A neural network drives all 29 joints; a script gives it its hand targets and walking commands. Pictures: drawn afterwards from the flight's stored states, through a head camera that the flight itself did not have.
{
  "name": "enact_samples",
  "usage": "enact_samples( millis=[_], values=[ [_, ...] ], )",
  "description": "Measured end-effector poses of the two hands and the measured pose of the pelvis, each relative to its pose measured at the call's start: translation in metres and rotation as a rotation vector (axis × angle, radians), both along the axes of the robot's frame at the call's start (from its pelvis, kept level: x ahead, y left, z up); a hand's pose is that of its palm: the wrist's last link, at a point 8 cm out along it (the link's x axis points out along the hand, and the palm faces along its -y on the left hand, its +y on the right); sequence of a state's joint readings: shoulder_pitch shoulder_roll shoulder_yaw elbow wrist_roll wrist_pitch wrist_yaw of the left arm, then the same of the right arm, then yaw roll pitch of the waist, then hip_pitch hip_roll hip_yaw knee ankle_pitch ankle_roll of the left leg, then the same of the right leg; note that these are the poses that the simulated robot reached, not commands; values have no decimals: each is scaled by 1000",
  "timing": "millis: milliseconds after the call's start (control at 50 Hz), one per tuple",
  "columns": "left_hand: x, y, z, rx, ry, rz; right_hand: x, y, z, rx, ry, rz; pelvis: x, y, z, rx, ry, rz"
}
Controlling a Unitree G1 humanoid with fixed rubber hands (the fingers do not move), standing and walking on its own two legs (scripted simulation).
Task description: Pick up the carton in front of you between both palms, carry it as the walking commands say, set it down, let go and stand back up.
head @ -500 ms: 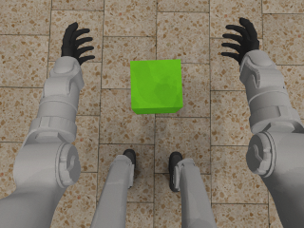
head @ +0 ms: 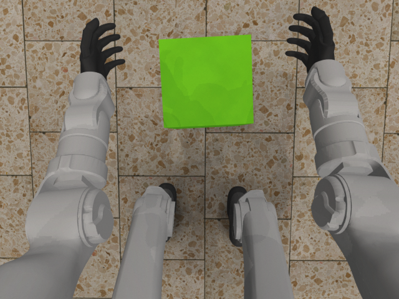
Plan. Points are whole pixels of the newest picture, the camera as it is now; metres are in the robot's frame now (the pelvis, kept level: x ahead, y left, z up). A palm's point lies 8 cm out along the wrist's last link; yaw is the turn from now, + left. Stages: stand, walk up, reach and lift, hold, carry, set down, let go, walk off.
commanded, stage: reach and lift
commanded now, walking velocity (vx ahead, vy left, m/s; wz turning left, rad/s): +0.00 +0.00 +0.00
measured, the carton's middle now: (205, 91) +0.51 +0.00 -0.42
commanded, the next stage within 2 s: none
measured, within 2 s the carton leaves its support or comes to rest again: leaves its support in 1.36 s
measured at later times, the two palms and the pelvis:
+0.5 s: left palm (132, 89) +0.50 +0.18 -0.34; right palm (279, 83) +0.52 -0.19 -0.34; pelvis -0.05 +0.00 -0.16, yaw +0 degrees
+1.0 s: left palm (143, 88) +0.50 +0.16 -0.35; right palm (269, 80) +0.53 -0.16 -0.35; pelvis -0.04 +0.00 -0.17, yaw +1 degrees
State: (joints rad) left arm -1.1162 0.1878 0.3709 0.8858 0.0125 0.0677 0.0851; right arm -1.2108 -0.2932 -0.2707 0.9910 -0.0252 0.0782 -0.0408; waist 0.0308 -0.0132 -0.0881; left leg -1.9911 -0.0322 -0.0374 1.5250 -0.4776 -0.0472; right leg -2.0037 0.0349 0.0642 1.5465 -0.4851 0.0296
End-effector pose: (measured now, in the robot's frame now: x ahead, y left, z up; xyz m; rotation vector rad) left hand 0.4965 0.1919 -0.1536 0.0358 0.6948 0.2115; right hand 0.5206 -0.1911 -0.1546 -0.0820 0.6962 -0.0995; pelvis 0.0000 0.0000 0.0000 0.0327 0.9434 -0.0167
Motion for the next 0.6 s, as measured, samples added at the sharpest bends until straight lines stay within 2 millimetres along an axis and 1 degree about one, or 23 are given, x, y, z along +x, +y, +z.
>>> enact_samples(
  millis=[60, 120, 180, 260, 360, 480, 540, 600],
  values=[
    [0, 1, -32, 1, -7, -2, -2, -2, -34, -6, -7, -1, -9, 1, -32, 1, -16, 2],
    [-1, 2, -61, 0, -12, -2, -3, -4, -62, -5, -15, -4, -18, 1, -61, 2, -49, 1],
    [-1, 2, -84, -3, -13, -1, -3, -3, -86, -4, -22, -4, -27, 2, -87, 1, -88, 1],
    [0, -1, -110, -10, -2, -1, -2, 1, -111, 1, -17, -3, -38, 2, -114, 2, -141, 3],
    [0, -5, -142, -17, 26, -7, -1, 6, -142, 8, 11, -1, -45, 2, -139, -1, -191, 5],
    [1, -9, -183, -18, 52, -19, -3, 5, -183, 10, 39, -3, -47, 1, -160, -2, -243, 9],
    [0, -9, -196, -15, 55, -22, -4, 5, -196, 8, 40, 2, -44, 0, -166, -4, -275, 8],
    [3, -10, -202, -14, 51, -20, 0, 5, -202, 8, 32, 10, -41, 0, -171, -2, -288, 9]
  ],
)
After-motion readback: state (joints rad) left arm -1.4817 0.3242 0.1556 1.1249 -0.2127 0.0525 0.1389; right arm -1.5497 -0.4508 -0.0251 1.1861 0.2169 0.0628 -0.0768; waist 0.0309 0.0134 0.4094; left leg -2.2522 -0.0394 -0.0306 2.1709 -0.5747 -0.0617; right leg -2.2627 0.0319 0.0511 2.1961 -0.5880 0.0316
